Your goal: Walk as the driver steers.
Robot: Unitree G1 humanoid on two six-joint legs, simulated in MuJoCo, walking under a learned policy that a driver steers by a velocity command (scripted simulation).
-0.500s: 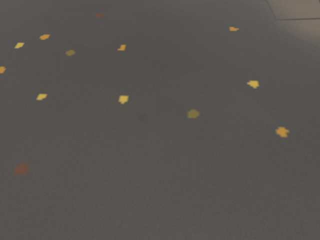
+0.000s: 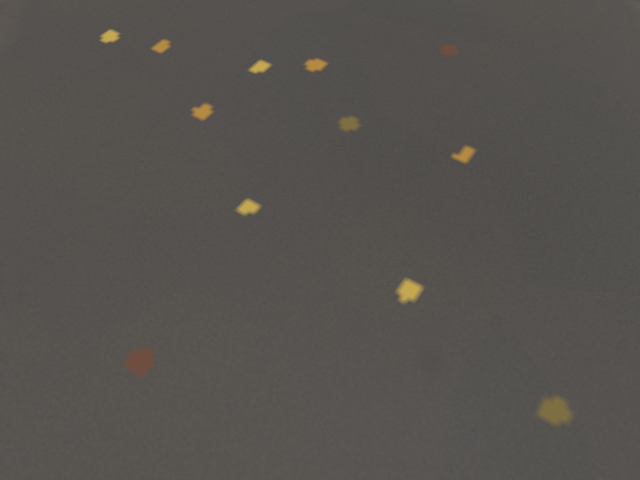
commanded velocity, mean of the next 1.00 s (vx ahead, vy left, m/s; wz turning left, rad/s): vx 0.18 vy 0.00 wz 0.83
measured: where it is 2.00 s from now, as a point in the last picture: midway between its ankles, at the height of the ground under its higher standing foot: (165, 358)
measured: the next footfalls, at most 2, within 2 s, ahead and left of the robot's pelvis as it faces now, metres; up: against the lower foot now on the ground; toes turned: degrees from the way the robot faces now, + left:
left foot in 0.20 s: +0.30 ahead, +0.07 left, +0.00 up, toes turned +11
right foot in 0.62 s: +0.37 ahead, -0.10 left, +0.00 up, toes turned +44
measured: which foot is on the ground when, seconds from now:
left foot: up 0.00-0.18, down 0.20-0.64, up 0.66-1.00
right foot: down 0.00-0.18, up 0.20-0.60, down 0.62-1.00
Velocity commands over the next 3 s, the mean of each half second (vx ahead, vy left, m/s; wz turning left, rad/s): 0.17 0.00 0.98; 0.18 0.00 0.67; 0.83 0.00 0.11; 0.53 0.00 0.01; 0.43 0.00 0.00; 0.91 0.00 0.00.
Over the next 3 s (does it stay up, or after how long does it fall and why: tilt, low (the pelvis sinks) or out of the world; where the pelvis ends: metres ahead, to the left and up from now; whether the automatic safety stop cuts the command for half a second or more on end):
stays up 0.86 0.79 0.00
